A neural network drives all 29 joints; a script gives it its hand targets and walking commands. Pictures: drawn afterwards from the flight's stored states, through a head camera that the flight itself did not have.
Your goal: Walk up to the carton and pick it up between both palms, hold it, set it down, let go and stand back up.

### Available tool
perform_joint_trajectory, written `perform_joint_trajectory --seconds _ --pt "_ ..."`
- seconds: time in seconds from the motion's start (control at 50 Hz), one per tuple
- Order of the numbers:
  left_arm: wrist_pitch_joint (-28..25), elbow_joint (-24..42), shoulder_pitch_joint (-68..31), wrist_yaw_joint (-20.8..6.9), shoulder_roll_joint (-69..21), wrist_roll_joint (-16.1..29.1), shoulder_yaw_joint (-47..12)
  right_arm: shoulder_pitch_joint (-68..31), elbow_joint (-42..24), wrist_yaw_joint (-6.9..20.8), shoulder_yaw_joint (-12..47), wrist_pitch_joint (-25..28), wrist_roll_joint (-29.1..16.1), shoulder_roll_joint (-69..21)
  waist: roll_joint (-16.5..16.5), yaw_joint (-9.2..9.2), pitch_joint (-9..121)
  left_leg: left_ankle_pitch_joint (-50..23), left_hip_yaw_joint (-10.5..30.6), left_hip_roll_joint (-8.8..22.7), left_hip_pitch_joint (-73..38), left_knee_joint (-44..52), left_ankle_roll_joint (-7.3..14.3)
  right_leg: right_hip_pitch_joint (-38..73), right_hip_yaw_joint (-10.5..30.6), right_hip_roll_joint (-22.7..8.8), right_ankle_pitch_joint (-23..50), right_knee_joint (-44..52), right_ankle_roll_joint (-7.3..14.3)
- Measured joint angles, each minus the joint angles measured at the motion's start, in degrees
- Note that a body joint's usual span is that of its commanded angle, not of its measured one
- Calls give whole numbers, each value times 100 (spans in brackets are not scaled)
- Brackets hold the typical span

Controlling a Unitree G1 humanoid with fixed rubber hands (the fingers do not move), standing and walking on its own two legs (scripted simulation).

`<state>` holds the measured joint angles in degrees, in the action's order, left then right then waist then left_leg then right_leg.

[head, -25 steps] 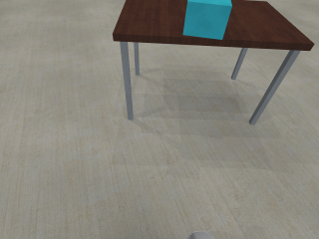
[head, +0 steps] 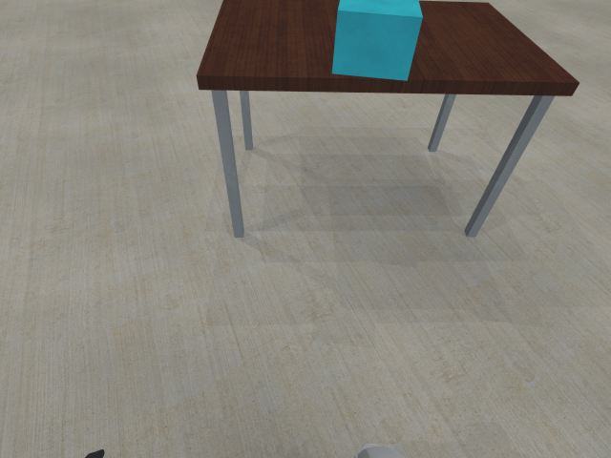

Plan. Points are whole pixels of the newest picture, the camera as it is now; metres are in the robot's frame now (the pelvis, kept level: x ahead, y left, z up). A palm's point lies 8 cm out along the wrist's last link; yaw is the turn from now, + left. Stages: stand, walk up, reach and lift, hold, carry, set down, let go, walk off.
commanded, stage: walk up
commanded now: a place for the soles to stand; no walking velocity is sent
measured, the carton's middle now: (374, 32) +1.24 -0.20 +0.06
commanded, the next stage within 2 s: none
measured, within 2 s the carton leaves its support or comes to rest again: neither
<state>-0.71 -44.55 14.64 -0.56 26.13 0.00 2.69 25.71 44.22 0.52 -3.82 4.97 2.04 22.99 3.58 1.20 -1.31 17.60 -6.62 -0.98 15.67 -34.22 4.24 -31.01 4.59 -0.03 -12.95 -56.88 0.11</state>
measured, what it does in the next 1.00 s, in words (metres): walks ahead: right foot, then left foot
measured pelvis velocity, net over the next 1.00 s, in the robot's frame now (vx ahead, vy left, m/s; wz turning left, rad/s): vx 0.17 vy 0.01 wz -0.01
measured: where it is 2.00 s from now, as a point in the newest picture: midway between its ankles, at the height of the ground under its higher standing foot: (312, 444)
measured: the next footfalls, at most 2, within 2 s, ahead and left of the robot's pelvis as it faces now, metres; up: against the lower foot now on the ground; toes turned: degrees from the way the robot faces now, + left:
right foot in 0.18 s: +0.15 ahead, -0.19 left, +0.00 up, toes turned +0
left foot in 0.80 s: +0.23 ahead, +0.10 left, +0.00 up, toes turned +0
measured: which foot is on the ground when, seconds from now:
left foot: down 0.00-0.22, up 0.24-0.78, down 0.80-1.00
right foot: up 0.00-0.16, down 0.18-0.80, up 0.82-1.00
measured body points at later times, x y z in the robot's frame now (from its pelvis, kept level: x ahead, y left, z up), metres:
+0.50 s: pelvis +0.06 -0.09 +0.01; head +0.04 -0.15 +0.46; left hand +0.14 +0.25 -0.04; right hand +0.10 -0.41 -0.13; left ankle +0.09 +0.08 -0.66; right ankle +0.11 -0.19 -0.73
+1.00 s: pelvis +0.17 +0.01 +0.00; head +0.19 +0.05 +0.45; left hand +0.25 +0.33 -0.12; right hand +0.20 -0.33 -0.07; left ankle +0.19 +0.10 -0.73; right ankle +0.16 -0.16 -0.67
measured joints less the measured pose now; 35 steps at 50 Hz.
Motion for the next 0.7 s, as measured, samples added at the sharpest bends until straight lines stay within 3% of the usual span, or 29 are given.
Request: perform_joint_trajectory --seconds 0.12,0.18,0.24,0.28,0.34,0.52,0.7 --pt "-17 0 -3 -111 1 0 -27 -43 -1 7 0 0 0 0 -39 -2 109 77 -75 16 -9 0 -69 63 3 -275 -198 1001 -9" --pt "-115 3 109 -133 3 0 -18 -126 0 49 1 -41 0 -2 -123 -4 199 202 -131 68 -8 -61 -70 368 2 -364 -252 1750 95" --pt "-298 -2 270 -133 -5 0 -23 -268 8 74 1 -144 1 6 -479 -9 14 804 136 276 54 -919 -68 606 -191 -125 -20 1657 4" --pt "-319 -5 457 -114 -8 0 -27 -292 4 115 0 -220 0 8 -599 -7 14 863 254 236 273 -1773 -69 801 -260 -73 -160 1645 63" --pt "-319 -2 678 -88 -9 0 -28 -296 1 161 0 -281 0 32 -646 -3 29 805 292 214 451 -2210 -70 1147 -263 -108 -231 1848 164" --pt "-385 0 767 -62 -9 0 -25 -296 0 257 0 -458 0 188 -771 0 -60 -368 848 214 686 -2216 -70 1882 -267 -110 -85 2553 119" --pt "-404 1 741 -62 -10 0 -21 -295 -3 308 0 -465 0 200 -769 5 -79 -178 885 248 699 -1843 -75 1997 -312 -100 -287 2745 58"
